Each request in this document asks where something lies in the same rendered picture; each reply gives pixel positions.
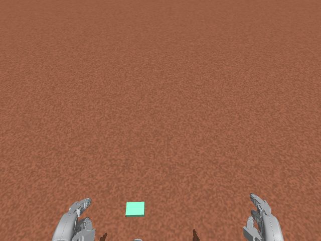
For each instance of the right robot hand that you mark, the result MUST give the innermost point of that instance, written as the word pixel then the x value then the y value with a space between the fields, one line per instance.
pixel 267 223

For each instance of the small box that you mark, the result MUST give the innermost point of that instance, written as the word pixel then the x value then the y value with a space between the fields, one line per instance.
pixel 135 209

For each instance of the left robot hand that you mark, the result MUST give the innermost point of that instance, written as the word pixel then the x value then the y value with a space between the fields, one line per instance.
pixel 70 229

